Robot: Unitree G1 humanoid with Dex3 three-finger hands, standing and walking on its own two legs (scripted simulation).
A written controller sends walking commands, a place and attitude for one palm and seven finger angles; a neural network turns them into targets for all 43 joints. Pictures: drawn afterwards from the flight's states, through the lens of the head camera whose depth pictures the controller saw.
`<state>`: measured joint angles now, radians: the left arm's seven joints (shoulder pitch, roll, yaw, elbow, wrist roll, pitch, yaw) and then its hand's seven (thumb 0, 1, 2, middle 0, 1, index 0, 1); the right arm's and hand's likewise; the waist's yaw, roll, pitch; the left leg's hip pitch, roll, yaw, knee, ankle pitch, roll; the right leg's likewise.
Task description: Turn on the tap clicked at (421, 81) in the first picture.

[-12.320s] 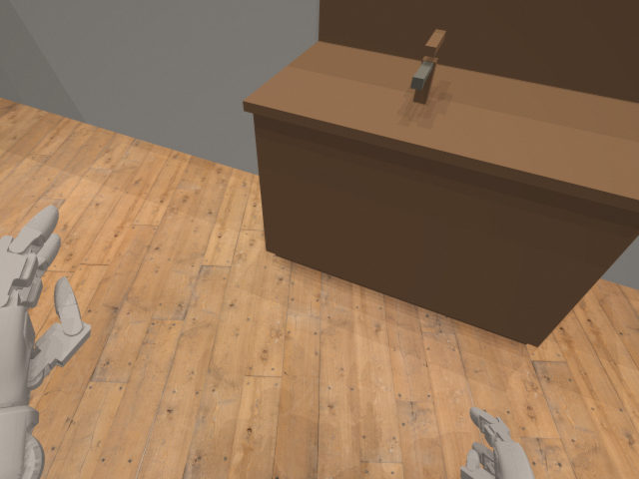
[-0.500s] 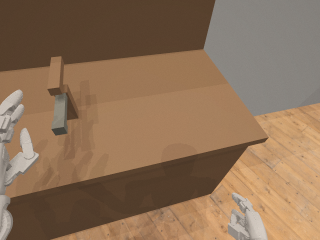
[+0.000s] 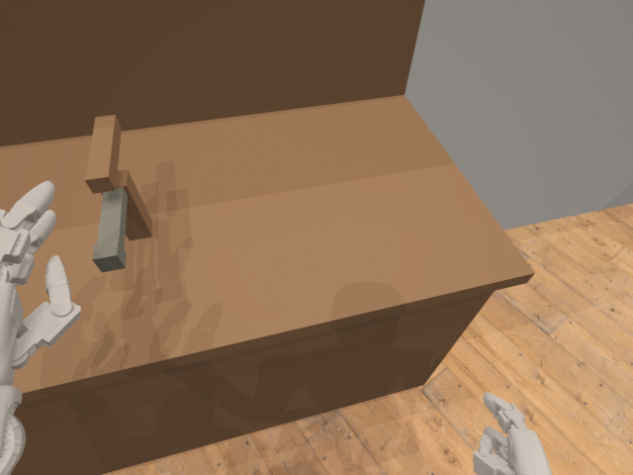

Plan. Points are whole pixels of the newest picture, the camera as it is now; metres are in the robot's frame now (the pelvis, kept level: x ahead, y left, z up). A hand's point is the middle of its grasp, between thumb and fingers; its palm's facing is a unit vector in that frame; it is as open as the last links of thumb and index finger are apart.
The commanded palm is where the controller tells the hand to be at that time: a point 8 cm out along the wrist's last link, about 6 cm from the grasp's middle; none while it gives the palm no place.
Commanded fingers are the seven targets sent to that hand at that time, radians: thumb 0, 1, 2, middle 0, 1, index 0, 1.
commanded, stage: come to a stop and stand still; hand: left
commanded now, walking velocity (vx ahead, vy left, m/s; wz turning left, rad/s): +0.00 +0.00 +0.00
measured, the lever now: (109, 256) +0.34 +0.29 +0.08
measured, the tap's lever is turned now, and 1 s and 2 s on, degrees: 0 0 0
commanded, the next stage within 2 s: look again from close up in 0.86 s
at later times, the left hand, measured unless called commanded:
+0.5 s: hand out of the picture +0.21 +0.31 +0.16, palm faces +0.39 -0.83 -0.39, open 7.4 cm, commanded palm +0.14 +0.33 +0.18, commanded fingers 0.00 0.90 0.90 -0.20 -0.30 -0.20 -0.30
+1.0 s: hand (5, 350) +0.18 +0.28 +0.16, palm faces +0.36 -0.86 -0.37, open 7.4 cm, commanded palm +0.13 +0.32 +0.18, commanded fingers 0.00 0.90 0.90 -0.20 -0.30 -0.20 -0.30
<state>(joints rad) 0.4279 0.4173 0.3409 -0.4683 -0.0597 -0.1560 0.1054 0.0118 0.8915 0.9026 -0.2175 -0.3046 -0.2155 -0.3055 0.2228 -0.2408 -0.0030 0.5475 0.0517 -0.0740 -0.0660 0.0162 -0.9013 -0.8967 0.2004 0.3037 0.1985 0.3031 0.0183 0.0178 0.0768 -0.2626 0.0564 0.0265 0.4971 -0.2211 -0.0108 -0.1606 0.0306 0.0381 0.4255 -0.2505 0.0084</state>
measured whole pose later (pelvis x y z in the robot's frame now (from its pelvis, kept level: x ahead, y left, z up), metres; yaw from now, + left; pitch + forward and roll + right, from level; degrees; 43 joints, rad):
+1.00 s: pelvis -0.03 +0.04 +0.00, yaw +0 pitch -2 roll -2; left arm 0.43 0.36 0.35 -0.48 -0.03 -0.20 0.10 0.01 0.89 0.90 -0.21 -0.30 -0.21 -0.31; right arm 0.21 -0.21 0.03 0.56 0.01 -0.13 -0.03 0.02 -0.90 -0.90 0.20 0.30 0.20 0.30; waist 0.01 -0.02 0.07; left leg -0.29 0.01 0.05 0.50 -0.17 0.05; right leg -0.17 -0.02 0.05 0.40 -0.19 0.06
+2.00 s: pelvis -0.02 +0.00 +0.00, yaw +0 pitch -2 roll -2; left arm 0.48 0.36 0.33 -0.47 -0.07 -0.16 0.09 0.01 0.89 0.90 -0.22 -0.30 -0.21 -0.31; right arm 0.19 -0.25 0.00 0.58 0.03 -0.11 -0.05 0.02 -0.90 -0.90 0.20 0.30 0.20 0.30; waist 0.00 0.03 0.06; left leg -0.25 0.06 0.02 0.47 -0.19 -0.01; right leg -0.15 0.03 0.03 0.40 -0.22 0.01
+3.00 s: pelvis -0.01 +0.04 +0.00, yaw -1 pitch -1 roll -2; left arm 0.41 0.37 0.36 -0.47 -0.03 -0.22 0.11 0.01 0.89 0.90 -0.21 -0.30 -0.21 -0.31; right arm 0.18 -0.19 0.01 0.57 0.02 -0.12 -0.02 0.02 -0.90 -0.90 0.20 0.30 0.20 0.30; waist 0.04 -0.03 0.08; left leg -0.26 0.00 0.06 0.48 -0.20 0.05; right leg -0.15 -0.03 0.06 0.37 -0.21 0.07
